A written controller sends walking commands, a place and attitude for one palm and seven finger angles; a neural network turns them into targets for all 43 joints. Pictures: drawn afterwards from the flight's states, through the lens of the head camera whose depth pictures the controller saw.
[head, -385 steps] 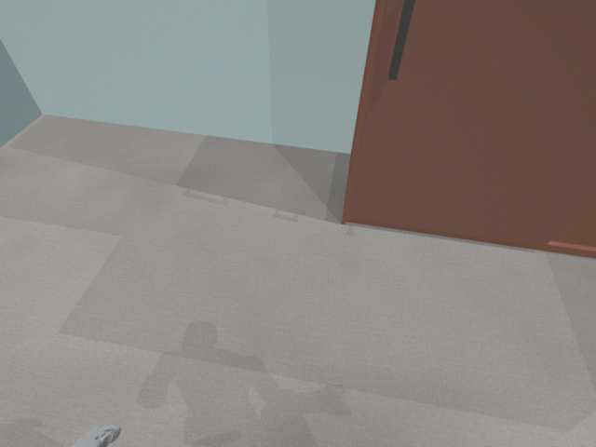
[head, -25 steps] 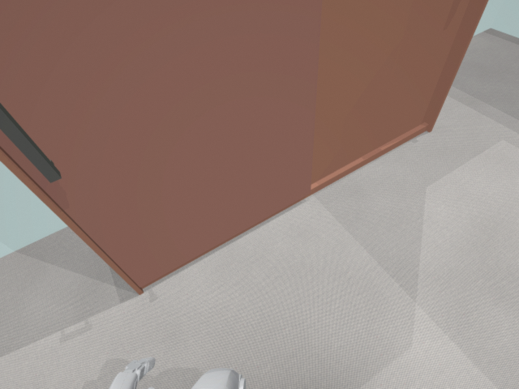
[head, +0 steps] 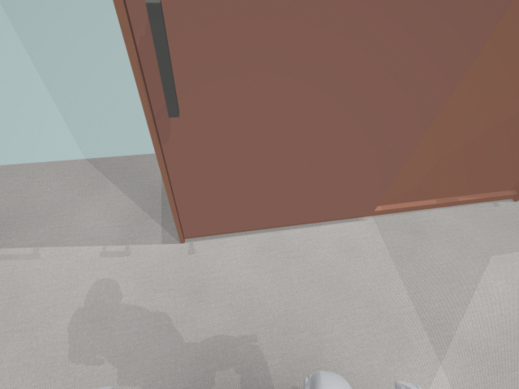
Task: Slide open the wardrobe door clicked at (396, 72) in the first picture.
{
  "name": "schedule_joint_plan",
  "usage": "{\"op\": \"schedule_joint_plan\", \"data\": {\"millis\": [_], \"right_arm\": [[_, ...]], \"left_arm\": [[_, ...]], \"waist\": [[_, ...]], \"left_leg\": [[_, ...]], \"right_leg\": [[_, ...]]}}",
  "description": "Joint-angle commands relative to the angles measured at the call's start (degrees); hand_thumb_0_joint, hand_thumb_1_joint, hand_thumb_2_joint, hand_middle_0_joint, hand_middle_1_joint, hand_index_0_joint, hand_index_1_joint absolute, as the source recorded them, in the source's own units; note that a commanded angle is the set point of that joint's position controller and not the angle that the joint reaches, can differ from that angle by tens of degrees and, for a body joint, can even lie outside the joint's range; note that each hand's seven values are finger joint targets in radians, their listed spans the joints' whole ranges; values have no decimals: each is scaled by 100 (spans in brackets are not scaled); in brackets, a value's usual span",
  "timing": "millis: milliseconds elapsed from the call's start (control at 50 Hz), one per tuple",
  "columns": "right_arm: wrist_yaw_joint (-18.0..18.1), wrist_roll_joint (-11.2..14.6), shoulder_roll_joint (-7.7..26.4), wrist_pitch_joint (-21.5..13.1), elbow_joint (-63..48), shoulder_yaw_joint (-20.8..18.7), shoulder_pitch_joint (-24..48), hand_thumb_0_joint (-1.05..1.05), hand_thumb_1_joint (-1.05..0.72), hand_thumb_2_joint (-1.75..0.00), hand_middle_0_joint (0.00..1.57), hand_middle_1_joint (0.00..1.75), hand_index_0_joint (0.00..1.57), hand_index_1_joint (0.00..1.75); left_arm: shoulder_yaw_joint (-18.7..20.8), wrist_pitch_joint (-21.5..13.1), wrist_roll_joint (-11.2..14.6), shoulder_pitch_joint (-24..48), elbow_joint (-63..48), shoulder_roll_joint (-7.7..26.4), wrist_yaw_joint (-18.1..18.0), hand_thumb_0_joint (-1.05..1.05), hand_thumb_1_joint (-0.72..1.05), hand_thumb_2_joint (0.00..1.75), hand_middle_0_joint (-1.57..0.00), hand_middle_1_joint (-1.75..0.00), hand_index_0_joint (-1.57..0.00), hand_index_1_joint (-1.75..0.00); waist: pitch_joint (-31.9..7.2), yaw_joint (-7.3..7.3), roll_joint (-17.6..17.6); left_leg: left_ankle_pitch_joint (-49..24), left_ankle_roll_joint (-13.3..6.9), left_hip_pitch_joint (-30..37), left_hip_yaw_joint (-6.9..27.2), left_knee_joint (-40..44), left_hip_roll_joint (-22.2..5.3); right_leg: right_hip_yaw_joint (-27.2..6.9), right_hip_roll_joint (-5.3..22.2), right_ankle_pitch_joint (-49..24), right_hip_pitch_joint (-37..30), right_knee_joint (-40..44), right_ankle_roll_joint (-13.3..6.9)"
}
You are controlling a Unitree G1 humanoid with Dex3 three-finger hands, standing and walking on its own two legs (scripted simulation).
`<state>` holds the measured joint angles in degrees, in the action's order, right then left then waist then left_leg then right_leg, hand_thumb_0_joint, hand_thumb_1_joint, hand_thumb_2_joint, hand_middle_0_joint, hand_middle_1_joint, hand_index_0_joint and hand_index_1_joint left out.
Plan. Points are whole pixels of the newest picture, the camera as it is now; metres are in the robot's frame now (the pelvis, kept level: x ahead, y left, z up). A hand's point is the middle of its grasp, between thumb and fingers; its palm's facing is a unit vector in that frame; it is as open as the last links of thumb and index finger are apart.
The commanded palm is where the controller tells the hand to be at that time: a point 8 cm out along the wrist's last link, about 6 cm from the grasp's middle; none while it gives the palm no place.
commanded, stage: turn to face it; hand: left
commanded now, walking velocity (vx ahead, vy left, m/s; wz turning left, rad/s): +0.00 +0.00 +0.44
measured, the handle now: (165, 60) +0.70 +0.26 +0.09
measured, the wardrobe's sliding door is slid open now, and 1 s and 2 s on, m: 0.00 0.00 0.00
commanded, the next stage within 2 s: take the last steps up to it in 0.38 s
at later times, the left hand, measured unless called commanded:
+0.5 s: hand out of the picture +0.01 +0.15 -0.15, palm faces +0.22 -0.93 -0.28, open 7.4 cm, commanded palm none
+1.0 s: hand out of the picture -0.02 +0.21 -0.18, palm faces +0.31 -0.94 -0.17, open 7.4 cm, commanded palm none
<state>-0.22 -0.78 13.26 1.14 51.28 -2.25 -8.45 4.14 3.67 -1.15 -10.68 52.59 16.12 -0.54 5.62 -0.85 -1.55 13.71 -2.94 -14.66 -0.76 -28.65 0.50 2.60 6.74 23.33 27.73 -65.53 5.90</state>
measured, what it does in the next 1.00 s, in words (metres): steps on the spot, turning left: right foot, then left foot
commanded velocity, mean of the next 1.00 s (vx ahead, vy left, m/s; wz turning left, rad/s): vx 0.16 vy -0.02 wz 0.14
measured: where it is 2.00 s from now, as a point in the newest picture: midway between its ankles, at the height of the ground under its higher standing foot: (245, 361)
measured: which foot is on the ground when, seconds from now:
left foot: down 0.00-0.28, up 0.30-0.72, down 0.74-1.00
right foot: up 0.00-0.26, down 0.28-0.74, up 0.76-1.00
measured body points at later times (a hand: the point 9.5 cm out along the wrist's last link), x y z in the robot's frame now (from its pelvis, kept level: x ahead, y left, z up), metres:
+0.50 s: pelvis -0.02 -0.05 +0.00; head +0.01 -0.08 +0.45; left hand +0.00 +0.20 -0.13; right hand +0.07 -0.30 -0.16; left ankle -0.07 +0.09 -0.65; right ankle +0.00 -0.15 -0.74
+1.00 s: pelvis +0.03 +0.02 +0.01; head +0.03 +0.05 +0.46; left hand -0.03 +0.26 -0.16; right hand +0.08 -0.20 -0.14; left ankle -0.07 +0.08 -0.74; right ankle +0.11 -0.11 -0.65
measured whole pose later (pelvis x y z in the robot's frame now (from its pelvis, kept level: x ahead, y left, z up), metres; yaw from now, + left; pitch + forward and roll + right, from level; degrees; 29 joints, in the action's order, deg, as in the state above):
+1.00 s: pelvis +0.03 +0.02 +0.01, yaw +15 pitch -1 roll -1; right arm 1.6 -0.7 8.2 -3.1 61.5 -1.0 -21.0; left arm 3.3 1.0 -1.8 -16.8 61.6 12.3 1.0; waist 1.6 -0.8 -2.0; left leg 16.5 -2.3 1.2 -5.3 -16.6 0.0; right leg 3.3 5.4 12.8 32.0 -62.2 2.1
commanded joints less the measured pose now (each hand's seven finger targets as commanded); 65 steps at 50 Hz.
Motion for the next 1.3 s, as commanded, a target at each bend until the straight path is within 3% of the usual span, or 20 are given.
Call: {"op": "schedule_joint_plan", "data": {"millis": [0, 140, 220, 240, 260, 280, 400, 580, 660, 680, 720, 740, 840, 1040, 1120, 1180, 1200, 1220, 1240, 1280], "right_arm": [[68, -25, 1133, -64, -286, -329, -337, 0, -90, -90, 20, 30, 20, 30], [49, -83, 1129, 31, -279, -381, -354, 0, -90, -90, 20, 30, 20, 30], [35, -38, 1008, 43, -286, -377, -205, 0, -90, -90, 20, 30, 20, 30], [12, 8, 809, 32, -286, -359, -256, 0, -90, -90, 20, 30, 20, 30], [-15, 59, 406, 24, -373, -293, -361, 0, -90, -90, 20, 30, 20, 30], [6, 23, 492, 67, -489, -330, -191, 0, -90, -90, 20, 30, 20, 30], [-77, -54, 470, 224, 106, -353, -537, 0, -90, -90, 20, 30, 20, 30], [-130, -47, 227, 29, 37, -180, 245, 0, -90, -90, 20, 30, 20, 30], [-84, -29, 83, -144, 367, -98, -507, 0, -90, -90, 20, 30, 20, 30], [-49, -19, 199, -203, 523, -124, -918, 0, -90, -90, 20, 30, 20, 30], [61, -76, 1101, -252, 746, -317, -1797, 0, -90, -90, 20, 30, 20, 30], [89, -94, 1155, -215, 765, -324, -1872, 0, -90, -90, 20, 30, 20, 30], [171, -43, 433, -400, 668, -72, -1171, 0, -90, -90, 20, 30, 20, 30], [265, -56, 294, -528, 1088, -84, -1971, 0, -90, -90, 20, 30, 20, 30], [256, -105, 361, -499, 1219, -112, -2050, 0, -90, -90, 20, 30, 20, 30], [245, -59, 483, -476, 1249, -144, -1912, 0, -90, -90, 20, 30, 20, 30], [224, -24, 478, -484, 1229, -144, -1826, 0, -90, -90, 20, 30, 20, 30], [154, 51, 237, -491, 1172, -119, -1961, 0, -90, -90, 20, 30, 20, 30], [161, 90, -53, -498, 1016, -71, -2198, 0, -90, -90, 20, 30, 20, 30], [137, 114, -29, -429, 887, -115, -1487, 0, -90, -90, 20, 30, 20, 30]], "left_arm": [[75, -152, 27, 93, -466, 385, -28, 0, 90, 90, -20, -30, -20, -30], [-5, -191, 73, 303, -622, 195, -74, 0, 90, 90, -20, -30, -20, -30], [10, -308, 97, -316, -463, 233, -111, 0, 90, 90, -20, -30, -20, -30], [42, -371, 67, -486, -430, 436, -135, 0, 90, 90, -20, -30, -20, -30], [134, -435, -29, -572, -417, 912, -183, 0, 90, 90, -20, -30, -20, -30], [165, -418, -36, -524, -506, 1149, -174, 0, 90, 90, -20, -30, -20, -30], [-16, -452, 18, 75, -533, 364, -150, 0, 90, 90, -20, -30, -20, -30], [46, -562, -90, -1170, 204, 531, -85, 0, 90, 90, -20, -30, -20, -30], [31, -528, -37, -926, 395, 506, -40, 0, 90, 90, -20, -30, -20, -30], [9, -509, 10, -816, 417, 371, -24, 0, 90, 90, -20, -30, -20, -30], [-160, -479, 36, -554, 164, -259, 37, 0, 90, 90, -20, -30, -20, -30], [-126, -488, -18, -151, 41, -97, 37, 0, 90, 90, -20, -30, -20, -30], [-86, -449, -49, -521, 553, -173, 183, 0, 90, 90, -20, -30, -20, -30], [-108, -397, 7, 457, 242, -313, 207, 0, 90, 90, -20, -30, -20, -30], [-120, -474, 39, 786, 114, -382, 218, 0, 90, 90, -20, -30, -20, -30], [-53, -569, 29, -321, 460, -161, 174, 0, 90, 90, -20, -30, -20, -30], [20, -634, -6, -1140, 722, -4, 150, 0, 90, 90, -20, -30, -20, -30], [158, -729, -68, -1916, 943, 521, 77, 0, 90, 90, -20, -30, -20, -30], [245, -738, 14, -2213, 1002, 979, 40, 0, 90, 90, -20, -30, -20, -30], [171, -669, 84, -1351, 812, 672, -25, 0, 90, 90, -20, -30, -20, -30]], "waist": [[-841, 212, 858], [-736, 275, 1096], [-976, -33, 961], [-1092, -86, 430], [-1120, -108, -1094], [-902, -176, -1418], [-255, 216, -771], [-451, -367, -921], [-538, -6, -778], [-614, 210, -219], [-454, 616, 2208], [-42, 703, 1650], [482, 176, 890], [406, 313, 822], [408, 364, 889], [-200, -146, 649], [-652, -523, 488], [-1335, -797, -441], [-1935, -617, -1456], [-1009, -459, -304]], "left_leg": [[-2386, -581, 859, 1377, 968, -1315], [-1926, -718, 435, 2002, 847, -1299], [-1860, -393, -136, 1930, 286, -941], [-1196, -102, -590, 1697, -140, -640], [525, 333, -1631, 822, -1226, 115], [1985, 476, -1744, 508, -2441, 344], [596, 598, -1665, 425, -4031, -88], [1222, 562, -1293, -185, -1692, -288], [580, 389, 456, -584, 85, -92], [328, 370, 1325, -457, 697, -171], [1610, -411, 2165, 2278, 1849, -2212], [1751, -732, 1681, 2499, 2040, -2530], [161, -435, 905, 955, 2108, -1626], [-2316, -576, 1804, 294, 1719, -1740], [-2965, -484, 1623, 103, 1412, -1749], [-4417, -308, 1352, -140, 74, -1566], [-4052, -126, 870, -340, -904, -1302], [-2131, 113, -360, -616, -2594, -779], [1912, 271, -1356, -421, -4420, -18], [1461, 102, -1643, 144, -5171, -509]], "right_leg": [[-190, -25, -187, 248, 285, 73], [-107, -356, 219, -572, 1973, -49], [-9, -497, -970, -1919, 3885, -156], [-343, -128, -1336, -2571, 4544, -241], [-1716, 1236, -1589, -3166, 4906, -688], [-2365, 2193, -2179, -2358, 5040, -1337], [-579, 933, -1830, -1538, 4934, -1073], [-909, 1254, -756, -2481, 5183, -1373], [-442, 869, -17, -1533, 4828, -1123], [-189, 650, 313, -924, 4355, -918], [778, -369, 983, 992, 1963, -404], [271, -205, 907, 1211, 1250, -521], [-18, -1, -683, 952, 277, -441], [110, 67, -1214, 1463, 1352, -384], [360, -165, -1067, 552, 2520, -609], [666, -635, -1202, -1235, 3216, -836], [574, -622, -1592, -2415, 3525, -907], [-808, 567, -1960, -3836, 3706, -1324], [-2916, 1933, -2869, -4369, 4333, -1953], [-2559, 1813, -1177, -2993, 5023, -2055]]}}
